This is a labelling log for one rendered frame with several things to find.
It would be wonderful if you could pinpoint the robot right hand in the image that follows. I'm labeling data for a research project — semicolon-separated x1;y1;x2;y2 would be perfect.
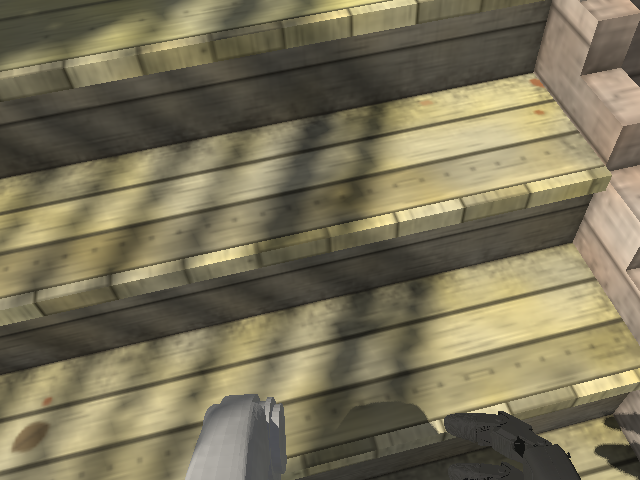
444;411;581;480

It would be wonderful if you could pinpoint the robot left thigh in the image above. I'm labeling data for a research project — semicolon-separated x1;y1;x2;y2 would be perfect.
185;394;287;480

